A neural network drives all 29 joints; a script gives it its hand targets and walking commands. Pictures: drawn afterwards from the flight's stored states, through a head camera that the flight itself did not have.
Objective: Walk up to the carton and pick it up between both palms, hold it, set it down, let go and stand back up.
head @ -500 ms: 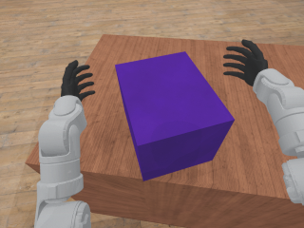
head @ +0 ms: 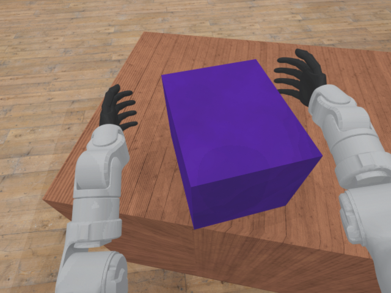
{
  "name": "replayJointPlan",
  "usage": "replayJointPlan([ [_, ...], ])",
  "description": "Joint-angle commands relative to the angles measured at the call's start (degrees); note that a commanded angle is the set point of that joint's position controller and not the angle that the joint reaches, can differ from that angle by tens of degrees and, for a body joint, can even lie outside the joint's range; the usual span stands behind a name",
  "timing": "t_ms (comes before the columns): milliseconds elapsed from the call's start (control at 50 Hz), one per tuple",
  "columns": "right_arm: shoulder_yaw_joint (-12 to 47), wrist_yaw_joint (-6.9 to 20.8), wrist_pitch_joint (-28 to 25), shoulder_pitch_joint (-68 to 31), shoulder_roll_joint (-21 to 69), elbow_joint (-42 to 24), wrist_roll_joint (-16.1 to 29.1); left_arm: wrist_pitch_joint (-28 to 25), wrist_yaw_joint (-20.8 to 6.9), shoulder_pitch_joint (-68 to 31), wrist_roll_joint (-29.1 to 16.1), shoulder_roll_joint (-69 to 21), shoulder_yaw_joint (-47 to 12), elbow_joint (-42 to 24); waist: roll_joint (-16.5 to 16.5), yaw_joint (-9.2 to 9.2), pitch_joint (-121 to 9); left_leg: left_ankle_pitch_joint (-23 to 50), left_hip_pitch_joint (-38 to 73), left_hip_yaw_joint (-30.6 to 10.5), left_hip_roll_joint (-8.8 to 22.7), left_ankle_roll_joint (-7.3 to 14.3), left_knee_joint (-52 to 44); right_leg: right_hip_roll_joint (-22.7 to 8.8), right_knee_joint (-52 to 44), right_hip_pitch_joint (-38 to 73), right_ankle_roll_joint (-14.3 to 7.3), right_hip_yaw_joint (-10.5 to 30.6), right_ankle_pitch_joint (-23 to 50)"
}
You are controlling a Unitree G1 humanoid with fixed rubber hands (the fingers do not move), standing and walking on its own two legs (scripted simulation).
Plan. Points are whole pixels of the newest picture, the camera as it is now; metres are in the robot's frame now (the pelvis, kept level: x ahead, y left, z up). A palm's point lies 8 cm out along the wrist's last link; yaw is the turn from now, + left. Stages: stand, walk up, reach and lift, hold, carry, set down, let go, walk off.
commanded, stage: reach and lift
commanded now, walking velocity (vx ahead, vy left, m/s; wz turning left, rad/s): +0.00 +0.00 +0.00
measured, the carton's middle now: (225, 142) +0.41 +0.01 +0.05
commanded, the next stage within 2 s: none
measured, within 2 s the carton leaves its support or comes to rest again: neither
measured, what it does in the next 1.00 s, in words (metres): stands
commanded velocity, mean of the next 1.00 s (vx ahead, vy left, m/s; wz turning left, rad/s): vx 0.00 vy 0.00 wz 0.00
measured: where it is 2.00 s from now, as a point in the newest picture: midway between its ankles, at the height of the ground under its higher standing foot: outside the picture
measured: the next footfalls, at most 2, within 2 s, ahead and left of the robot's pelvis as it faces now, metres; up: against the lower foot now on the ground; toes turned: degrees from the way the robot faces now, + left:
none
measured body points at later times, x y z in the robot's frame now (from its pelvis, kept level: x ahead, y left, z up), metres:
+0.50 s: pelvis +0.01 +0.00 +0.00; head +0.06 -0.01 +0.45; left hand +0.37 +0.20 +0.09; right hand +0.48 -0.15 +0.12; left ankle +0.02 +0.15 -0.75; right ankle -0.01 -0.08 -0.75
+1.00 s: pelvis +0.01 -0.01 +0.00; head +0.06 -0.02 +0.45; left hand +0.38 +0.18 +0.09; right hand +0.48 -0.14 +0.12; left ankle +0.02 +0.15 -0.75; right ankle -0.01 -0.08 -0.75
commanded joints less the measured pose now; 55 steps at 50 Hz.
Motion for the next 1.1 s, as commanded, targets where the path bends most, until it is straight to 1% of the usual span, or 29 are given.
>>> replayJointPlan([
  [0, -4.8, 0.9, -4.1, -18.3, -6.4, -2.9, -3.3, -5.5, -0.1, -17.4, 1.1, 0.1, -1.6, -7.6, -2.7, -2.33, -29.7, 17.3, 13.1, 0.0, -4.0, 0.0, 3.4, 0.6, 1.4, 9.6, 2.6, 1.7, 20.0],
  [20, -4.5, 1.3, -5.6, -15.6, -7.4, -6.1, -2.8, -6.6, 0.2, -13.7, 1.3, -0.1, -1.8, -10.3, -1.8, -1.89, -33.7, 20.7, 16.3, -0.3, -3.9, -0.2, 4.2, 0.7, 0.9, 10.5, 2.5, 1.8, 22.8],
  [40, -6.3, 1.2, -6.3, -16.7, -4.0, -3.8, -4.8, -7.9, -0.2, -13.6, 2.2, -2.1, -2.0, -5.5, -2.5, -2.49, -29.3, 19.2, 13.4, 0.0, -4.3, 0.1, 4.7, 0.6, 0.6, 7.2, 2.5, 1.6, 19.9],
  [80, -6.8, 1.4, -8.2, -15.7, -7.2, -7.4, -5.6, -9.4, 0.3, -12.3, 2.8, 0.0, -1.5, -7.6, -2.3, -1.79, -33.1, 20.5, 15.2, 0.3, -4.5, -0.4, 4.0, 1.0, 1.1, 9.2, 2.8, 1.0, 21.9],
  [100, -6.6, 1.2, -8.7, -13.5, -7.4, -6.9, -5.2, -10.1, 0.3, -9.2, 3.3, -0.4, -1.4, -7.9, -2.0, -0.82, -33.1, 21.7, 15.8, 0.4, -4.3, -0.5, 4.3, 0.8, 0.8, 9.5, 2.7, 1.8, 22.6],
  [120, -5.7, 1.3, -8.8, -13.5, -6.0, -4.1, -5.9, -10.6, 0.0, -9.2, 3.0, -1.2, -1.7, -3.6, -4.1, -1.65, -30.2, 19.9, 12.8, 0.4, -4.1, -0.1, 5.0, 0.6, 0.6, 8.8, 2.8, 1.5, 21.6],
  [140, -5.5, 1.6, -9.4, -14.4, -4.4, -6.3, -6.0, -12.2, 0.1, -12.2, 3.4, -0.9, -1.2, -7.1, -4.4, -1.20, -31.1, 18.4, 12.4, 0.4, -4.2, 0.0, 4.0, 0.6, 0.5, 9.4, 2.9, 1.5, 20.7],
  [160, -5.6, 2.0, -9.1, -12.5, -3.6, -0.2, -6.9, -13.1, 0.1, -11.6, 3.6, -0.8, -1.4, -3.5, -4.3, -1.58, -28.7, 16.5, 11.8, 0.5, -3.9, 0.4, 3.2, 0.6, 0.5, 8.0, 2.8, 1.8, 18.9],
  [180, -5.6, 2.4, -9.5, -12.8, -2.4, 0.6, -7.2, -14.7, 0.1, -13.7, 4.0, -2.0, -1.5, -3.9, -4.1, -1.37, -28.0, 15.1, 11.2, 0.2, -3.8, 0.3, 3.0, 0.6, 0.6, 6.7, 2.5, 1.8, 16.1],
  [200, -5.8, 2.9, -9.7, -12.7, 0.6, 0.5, -7.9, -16.1, 0.3, -16.2, 4.6, -3.7, -0.5, -5.0, -4.0, 0.09, -27.7, 13.8, 12.2, 0.7, -3.7, 0.5, 2.1, 0.6, 0.0, 5.8, 2.1, 1.6, 13.0],
  [220, -6.0, 3.2, -10.4, -12.4, -2.7, -0.8, -7.1, -16.8, 0.9, -16.0, 4.5, -2.5, -1.0, -8.2, -1.5, 0.03, -31.3, 17.3, 16.2, 0.8, -3.5, 0.0, 1.8, 0.8, -0.4, 5.8, 1.9, 1.2, 15.2],
  [240, -5.2, 3.3, -10.8, -11.7, -0.1, -0.7, -7.0, -17.2, 1.1, -14.5, 5.6, -4.9, -0.8, -7.7, -1.0, 1.29, -31.2, 20.9, 17.6, 1.0, -3.3, -0.2, 2.4, 1.1, -0.6, 4.8, 2.0, 1.4, 16.2],
  [260, -5.8, 3.1, -11.6, -11.8, -2.9, -2.6, -6.8, -16.9, 1.1, -13.4, 5.6, -2.9, -0.8, -6.1, -0.8, 0.89, -31.2, 23.4, 18.1, 1.4, -3.3, -0.4, 3.0, 1.3, -1.1, 5.4, 2.1, 1.4, 17.5],
  [320, -2.9, 2.1, -12.1, -11.7, -0.6, -0.9, -6.3, -15.8, 0.2, -7.4, 7.0, -6.1, -1.7, -0.4, -3.2, 1.60, -27.4, 22.3, 14.5, 2.0, -3.6, 0.2, 2.7, 1.0, -2.0, 8.0, 2.4, 2.3, 20.0],
  [360, -2.0, 1.6, -12.5, -10.9, 0.6, -3.7, -5.7, -16.4, -0.6, -7.7, 7.1, -6.5, -1.9, -2.2, -3.8, 0.77, -27.4, 22.0, 12.5, 2.1, -3.9, 0.8, 1.8, 1.0, -0.9, 11.4, 2.8, 2.1, 24.2],
  [400, -2.6, 0.5, -12.5, -10.0, -0.1, -3.6, -6.3, -16.5, -1.3, -5.4, 7.4, -5.3, -0.6, 1.0, -5.9, 0.87, -24.5, 20.0, 10.0, 1.8, -3.9, 1.7, 0.5, 0.7, -0.2, 13.2, 3.1, 2.5, 24.7],
  [440, -2.9, 0.1, -12.1, -12.5, -0.1, -2.2, -6.7, -16.8, -1.1, -10.5, 7.1, -6.1, -0.7, -1.3, -5.7, 0.58, -24.5, 17.5, 9.4, 1.6, -3.7, 1.5, -0.1, 0.8, 0.0, 12.3, 3.0, 2.3, 21.6],
  [500, -2.3, -0.3, -11.9, -13.2, 4.2, -4.1, -7.5, -19.0, -0.8, -15.0, 6.6, -5.3, 0.4, -1.8, -8.4, 1.15, -26.3, 13.4, 8.2, 2.4, -4.5, 2.3, -0.3, 0.2, -0.5, 13.8, 3.5, 2.8, 20.0],
  [580, -2.3, -1.1, -12.2, -12.8, 2.3, -5.5, -6.4, -19.4, 0.1, -13.8, 6.5, -4.4, -0.4, -3.7, -5.0, 1.15, -30.9, 15.7, 10.3, 2.9, -4.4, 1.7, 0.2, 0.3, 0.3, 15.2, 3.2, 3.3, 22.3],
  [680, -0.9, -2.9, -11.3, -13.6, 4.6, -6.0, -5.6, -19.5, -0.4, -13.4, 7.7, -3.6, 1.4, 2.4, -7.2, 1.50, -29.1, 10.1, 3.1, 2.7, -4.8, 3.0, -0.5, -1.8, 1.6, 18.8, 5.1, 4.9, 23.1],
  [700, -1.2, -3.0, -11.3, -13.8, 3.9, -5.6, -5.1, -19.4, -0.3, -14.4, 7.3, -3.9, 0.5, 1.4, -5.7, 0.52, -29.5, 11.7, 3.5, 2.4, -4.8, 2.9, -0.1, -1.8, 2.2, 18.5, 5.0, 4.8, 23.8],
  [740, -0.4, -3.2, -11.6, -12.8, 5.7, -6.5, -5.5, -19.1, -0.7, -12.0, 8.5, -5.9, 0.8, 1.7, -5.0, 1.12, -30.1, 14.6, 5.8, 2.3, -4.8, 2.3, 0.1, -1.3, 1.7, 18.4, 4.5, 4.5, 25.4],
  [820, 1.4, -4.2, -11.5, -9.8, 8.4, -7.2, -5.4, -18.6, -2.1, -8.5, 9.1, -7.1, 1.3, 4.8, -8.4, 0.13, -26.1, 15.4, 5.0, 2.1, -5.1, 3.0, -0.2, -1.0, 2.0, 20.7, 4.9, 4.4, 29.8],
  [840, 0.6, -4.2, -12.0, -11.3, 9.6, -7.9, -5.8, -19.7, -2.0, -12.2, 9.2, -9.3, 1.2, -0.9, -7.0, 0.24, -28.0, 17.3, 6.1, 1.7, -5.1, 2.9, -0.1, -0.7, 3.3, 19.6, 5.1, 3.4, 30.4],
  [860, -0.5, -4.0, -12.5, -13.4, 9.8, -9.6, -6.3, -20.6, -1.8, -13.9, 9.0, -9.0, 0.5, -2.1, -6.7, -0.91, -28.8, 18.1, 7.3, 1.5, -5.2, 2.7, 0.4, -0.3, 3.2, 17.8, 5.1, 2.8, 29.8],
  [960, -0.8, -3.5, -12.9, -12.2, 10.2, -2.7, -7.1, -21.8, -1.3, -15.3, 10.1, -8.1, 1.5, 1.2, -6.8, 0.21, -26.2, 13.3, 7.5, 1.6, -4.5, 2.9, -0.6, -0.8, 1.9, 15.3, 4.8, 3.7, 24.2],
  [1000, 0.4, -4.0, -13.5, -11.2, 10.4, -5.1, -6.7, -22.4, -0.8, -13.0, 10.5, -8.1, 2.0, 0.6, -6.8, 0.51, -28.1, 16.0, 9.0, 1.8, -4.8, 2.9, 0.0, -0.7, 2.1, 16.6, 4.5, 3.7, 28.6],
  [1040, 0.5, -4.5, -13.9, -11.1, 9.9, -4.4, -6.7, -22.2, -0.6, -13.5, 10.0, -9.7, 0.4, -0.1, -4.8, -0.86, -27.7, 17.8, 9.8, 1.6, -4.6, 2.4, 0.4, -0.1, 2.0, 15.3, 4.3, 3.0, 27.7],
  [1080, 0.2, -4.7, -13.9, -13.1, 10.7, -3.7, -6.6, -22.3, -0.6, -14.6, 10.0, -10.2, 0.5, 2.6, -5.2, -0.26, -26.4, 15.7, 9.6, 1.7, -4.3, 2.5, 0.8, 0.1, 1.5, 13.0, 3.9, 2.9, 23.6],
])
